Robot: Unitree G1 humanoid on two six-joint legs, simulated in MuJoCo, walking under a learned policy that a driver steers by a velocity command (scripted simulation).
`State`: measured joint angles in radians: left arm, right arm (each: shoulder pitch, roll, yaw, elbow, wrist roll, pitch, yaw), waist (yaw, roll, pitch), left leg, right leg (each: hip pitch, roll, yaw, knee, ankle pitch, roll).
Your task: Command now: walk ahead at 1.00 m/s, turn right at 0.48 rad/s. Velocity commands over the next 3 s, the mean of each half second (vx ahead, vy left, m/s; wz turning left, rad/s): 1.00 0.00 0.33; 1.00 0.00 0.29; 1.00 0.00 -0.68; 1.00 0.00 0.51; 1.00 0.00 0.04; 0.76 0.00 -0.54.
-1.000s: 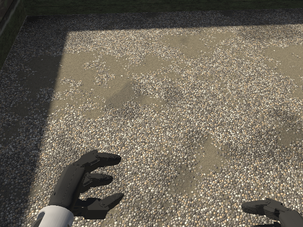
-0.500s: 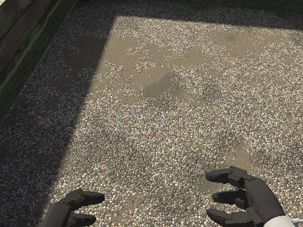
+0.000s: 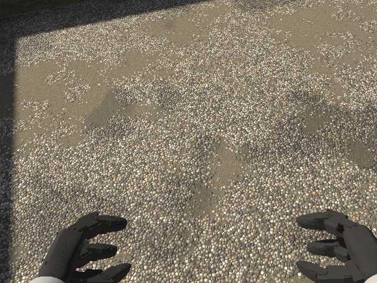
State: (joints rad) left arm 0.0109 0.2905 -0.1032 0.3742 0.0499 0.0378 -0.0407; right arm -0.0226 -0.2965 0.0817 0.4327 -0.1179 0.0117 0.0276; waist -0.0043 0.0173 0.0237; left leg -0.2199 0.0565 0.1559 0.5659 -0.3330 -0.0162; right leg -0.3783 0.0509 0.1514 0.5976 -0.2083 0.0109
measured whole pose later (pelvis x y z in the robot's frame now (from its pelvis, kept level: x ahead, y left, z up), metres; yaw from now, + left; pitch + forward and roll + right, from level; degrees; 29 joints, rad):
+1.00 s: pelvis +0.01 +0.00 +0.01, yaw +19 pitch -1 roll -1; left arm 0.07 0.26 -0.15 0.43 0.08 -0.01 -0.01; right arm -0.06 -0.18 0.19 0.37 -0.10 0.00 0.07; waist 0.00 0.00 -0.01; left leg -0.25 -0.04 -0.14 0.51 -0.25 0.00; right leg -0.22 -0.08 -0.16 0.44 -0.20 0.03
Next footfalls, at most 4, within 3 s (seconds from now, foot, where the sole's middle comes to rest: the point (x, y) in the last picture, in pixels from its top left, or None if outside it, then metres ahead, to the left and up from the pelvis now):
none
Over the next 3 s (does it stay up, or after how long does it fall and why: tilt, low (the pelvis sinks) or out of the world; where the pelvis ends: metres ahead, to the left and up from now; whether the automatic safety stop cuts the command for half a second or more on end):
stays up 0.01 0.00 0.01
